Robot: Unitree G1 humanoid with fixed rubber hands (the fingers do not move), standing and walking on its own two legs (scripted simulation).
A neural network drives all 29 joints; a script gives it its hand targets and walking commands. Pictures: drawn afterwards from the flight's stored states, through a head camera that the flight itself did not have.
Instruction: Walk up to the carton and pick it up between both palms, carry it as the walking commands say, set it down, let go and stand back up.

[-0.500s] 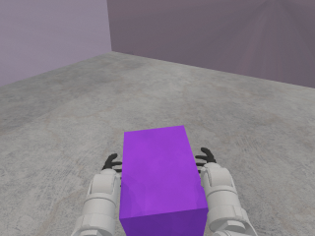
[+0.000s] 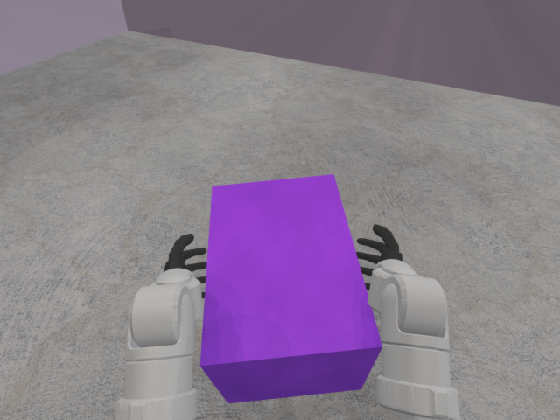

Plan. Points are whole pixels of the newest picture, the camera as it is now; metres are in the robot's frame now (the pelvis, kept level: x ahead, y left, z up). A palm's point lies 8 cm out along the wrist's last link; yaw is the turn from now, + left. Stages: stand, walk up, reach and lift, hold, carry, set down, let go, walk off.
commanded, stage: carry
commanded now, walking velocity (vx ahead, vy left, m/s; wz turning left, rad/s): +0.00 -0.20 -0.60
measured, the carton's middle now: (283, 283) +0.36 +0.00 +0.03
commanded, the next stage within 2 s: none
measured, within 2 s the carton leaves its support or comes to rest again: neither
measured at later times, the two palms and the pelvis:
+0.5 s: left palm (361, 285) +0.31 -0.10 +0.09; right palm out of the picture +0.25 -0.38 +0.10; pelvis -0.01 -0.16 +0.00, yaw -15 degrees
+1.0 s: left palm out of the picture +0.23 -0.37 +0.08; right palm out of the picture +0.08 -0.61 +0.08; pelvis -0.09 -0.32 -0.01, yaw -32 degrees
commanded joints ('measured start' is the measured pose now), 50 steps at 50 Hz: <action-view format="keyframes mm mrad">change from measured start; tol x32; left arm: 1 -573 -1057 -693 -294 -495 -3 -244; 50 -312 -1078 -597 -241 -430 -44 -274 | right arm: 1 -289 1046 645 -198 415 31 227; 50 -354 1095 786 -337 488 6 251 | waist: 1 -30 220 -192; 8 -23 353 -259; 12 -12 -293 -329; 39 -15 409 -241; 43 3 -281 -270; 50 15 -192 -335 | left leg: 1 439 396 -111 -33 1083 164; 9 277 271 151 251 872 -38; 12 -361 35 50 581 -426 -90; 23 -66 -69 50 106 -148 -39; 27 519 83 15 -294 234 41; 29 458 569 -344 -208 640 252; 36 335 341 55 -42 905 83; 41 137 275 140 273 600 -46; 43 -335 78 116 530 -389 -95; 50 -258 -7 38 416 -194 -80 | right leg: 1 -318 -153 -118 179 -97 81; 10 305 -77 -109 -440 226 28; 12 566 -356 356 -314 1196 -88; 16 389 -221 273 -426 633 -62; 26 185 -129 233 -455 758 43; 29 -233 -70 -12 210 -140 96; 41 275 -101 -136 -424 102 44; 44 431 -351 344 -360 1095 -84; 50 477 -206 270 -356 905 -106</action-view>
